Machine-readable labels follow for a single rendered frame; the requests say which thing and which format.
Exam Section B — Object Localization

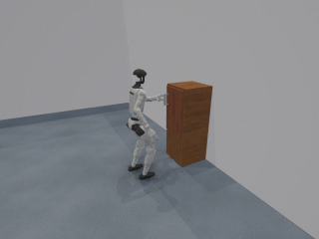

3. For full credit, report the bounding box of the right robot forearm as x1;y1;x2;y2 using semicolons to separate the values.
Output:
136;109;151;131

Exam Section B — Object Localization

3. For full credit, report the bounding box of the robot right hand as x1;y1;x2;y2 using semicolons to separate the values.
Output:
147;129;159;144

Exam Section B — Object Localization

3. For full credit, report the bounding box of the robot right foot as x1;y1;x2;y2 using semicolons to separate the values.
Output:
139;172;156;180

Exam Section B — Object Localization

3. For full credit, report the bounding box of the robot right upper arm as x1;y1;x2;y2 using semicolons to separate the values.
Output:
134;89;147;115

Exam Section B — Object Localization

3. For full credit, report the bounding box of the cupboard door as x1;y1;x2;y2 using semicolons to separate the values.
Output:
166;86;184;138

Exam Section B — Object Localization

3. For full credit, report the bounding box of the robot left hand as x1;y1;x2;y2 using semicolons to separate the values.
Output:
156;95;164;102

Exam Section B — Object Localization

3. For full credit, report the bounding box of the robot torso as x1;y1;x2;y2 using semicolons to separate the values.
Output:
128;87;146;131

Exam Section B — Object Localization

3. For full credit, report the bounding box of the left robot forearm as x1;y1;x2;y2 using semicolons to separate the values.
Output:
145;96;156;102

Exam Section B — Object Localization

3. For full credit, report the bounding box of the handle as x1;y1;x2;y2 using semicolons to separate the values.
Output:
163;94;168;105

